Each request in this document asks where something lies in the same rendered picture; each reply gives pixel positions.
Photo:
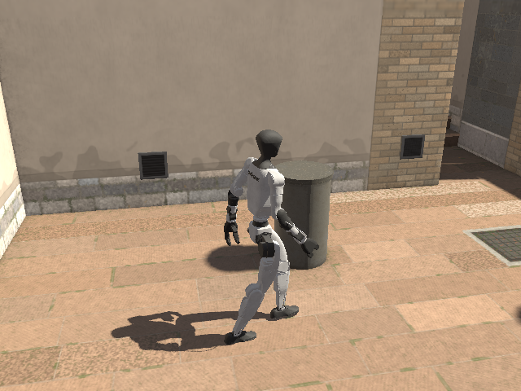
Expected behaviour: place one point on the left robot foot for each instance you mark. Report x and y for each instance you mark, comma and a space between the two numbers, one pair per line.
289, 310

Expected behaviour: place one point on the robot right forearm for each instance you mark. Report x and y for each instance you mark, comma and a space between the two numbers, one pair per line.
282, 217

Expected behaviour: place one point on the robot left forearm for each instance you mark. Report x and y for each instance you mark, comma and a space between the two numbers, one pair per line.
232, 208

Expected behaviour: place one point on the right robot upper arm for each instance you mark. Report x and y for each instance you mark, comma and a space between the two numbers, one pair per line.
276, 183

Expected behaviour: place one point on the robot left hand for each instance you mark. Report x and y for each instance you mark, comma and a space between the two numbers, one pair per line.
231, 227

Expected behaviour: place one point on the humanoid robot head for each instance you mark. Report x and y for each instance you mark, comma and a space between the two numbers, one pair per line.
269, 142

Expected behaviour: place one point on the left robot upper arm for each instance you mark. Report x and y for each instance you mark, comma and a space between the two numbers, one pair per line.
236, 187

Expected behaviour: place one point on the robot right hand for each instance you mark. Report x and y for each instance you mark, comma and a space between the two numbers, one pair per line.
308, 246

